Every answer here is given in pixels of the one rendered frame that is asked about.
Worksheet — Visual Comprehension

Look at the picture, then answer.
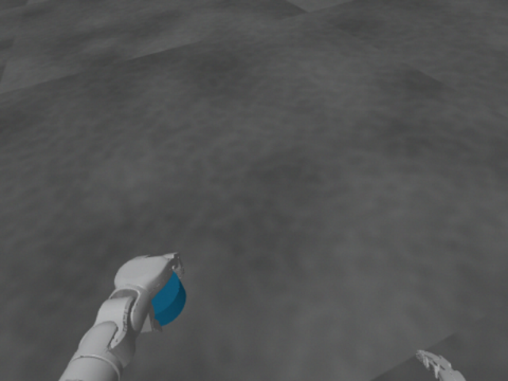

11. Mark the right robot hand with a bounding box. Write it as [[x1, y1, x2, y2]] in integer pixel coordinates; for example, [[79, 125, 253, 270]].
[[416, 350, 466, 381]]

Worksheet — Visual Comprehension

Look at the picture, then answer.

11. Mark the left robot arm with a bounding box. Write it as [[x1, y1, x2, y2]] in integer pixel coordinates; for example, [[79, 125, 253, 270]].
[[59, 285, 152, 381]]

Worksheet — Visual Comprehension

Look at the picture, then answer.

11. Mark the tin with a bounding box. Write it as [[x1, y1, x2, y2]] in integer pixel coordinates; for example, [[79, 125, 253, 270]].
[[152, 271, 186, 326]]

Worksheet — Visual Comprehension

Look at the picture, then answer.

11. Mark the left robot hand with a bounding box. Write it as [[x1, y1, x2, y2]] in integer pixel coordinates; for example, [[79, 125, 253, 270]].
[[114, 252, 184, 334]]

